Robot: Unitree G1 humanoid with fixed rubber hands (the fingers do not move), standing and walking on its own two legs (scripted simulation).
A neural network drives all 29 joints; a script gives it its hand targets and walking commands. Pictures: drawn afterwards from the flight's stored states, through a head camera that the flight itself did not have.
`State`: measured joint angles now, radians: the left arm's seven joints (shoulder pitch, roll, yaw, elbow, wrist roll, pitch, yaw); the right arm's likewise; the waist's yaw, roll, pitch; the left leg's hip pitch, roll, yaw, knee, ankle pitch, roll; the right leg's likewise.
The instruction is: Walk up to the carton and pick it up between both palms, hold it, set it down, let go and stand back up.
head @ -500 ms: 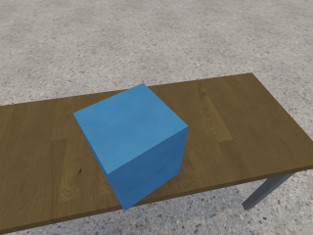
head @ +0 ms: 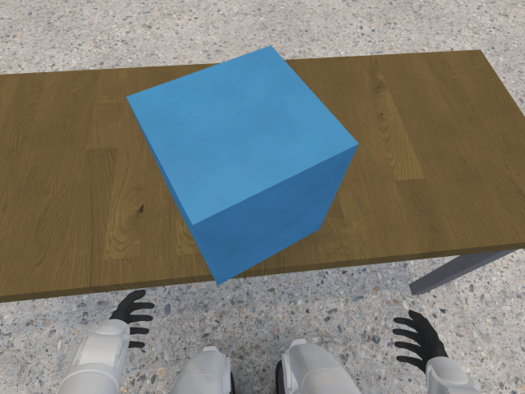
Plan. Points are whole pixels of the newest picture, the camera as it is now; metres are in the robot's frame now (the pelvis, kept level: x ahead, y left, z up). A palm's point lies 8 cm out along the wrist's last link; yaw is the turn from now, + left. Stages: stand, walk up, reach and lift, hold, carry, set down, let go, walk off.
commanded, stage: reach and lift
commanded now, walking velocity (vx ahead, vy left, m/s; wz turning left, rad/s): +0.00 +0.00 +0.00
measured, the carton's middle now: (242, 175) +0.41 +0.03 +0.04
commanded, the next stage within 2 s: none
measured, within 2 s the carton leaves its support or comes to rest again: neither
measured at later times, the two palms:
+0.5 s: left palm (121, 355) +0.18 +0.21 -0.06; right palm (428, 379) +0.13 -0.24 -0.09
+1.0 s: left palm (132, 338) +0.19 +0.19 -0.04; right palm (436, 332) +0.19 -0.25 -0.05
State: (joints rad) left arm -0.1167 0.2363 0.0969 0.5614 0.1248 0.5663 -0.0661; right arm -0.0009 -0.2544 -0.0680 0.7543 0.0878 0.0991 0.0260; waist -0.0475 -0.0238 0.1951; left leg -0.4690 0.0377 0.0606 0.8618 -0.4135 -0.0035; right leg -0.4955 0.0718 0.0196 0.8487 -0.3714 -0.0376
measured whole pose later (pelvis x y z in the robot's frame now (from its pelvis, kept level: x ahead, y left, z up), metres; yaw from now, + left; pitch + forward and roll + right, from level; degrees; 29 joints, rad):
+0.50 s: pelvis -0.01 -0.01 +0.02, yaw +1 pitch +0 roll +1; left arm 0.06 0.17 0.01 0.50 -0.01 0.36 0.11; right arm 0.12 -0.18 -0.09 0.78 0.00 -0.04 0.13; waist -0.03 -0.02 0.09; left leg -0.36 0.02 0.05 0.65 -0.29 -0.01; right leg -0.39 0.05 0.01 0.67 -0.28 -0.05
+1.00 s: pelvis +0.04 -0.02 +0.04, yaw +2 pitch +0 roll +1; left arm 0.20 0.08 0.03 0.47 0.05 0.07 0.15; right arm 0.16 -0.27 0.03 0.83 0.16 -0.27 0.17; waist 0.01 -0.03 0.08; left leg -0.19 0.02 0.03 0.47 -0.27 -0.02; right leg -0.22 0.06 0.00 0.50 -0.27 -0.07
